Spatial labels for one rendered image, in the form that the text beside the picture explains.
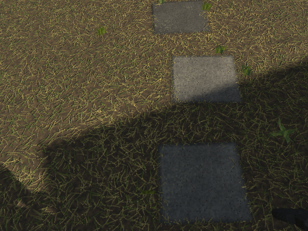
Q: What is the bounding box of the right robot hand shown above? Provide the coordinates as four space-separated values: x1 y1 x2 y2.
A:
271 207 308 231

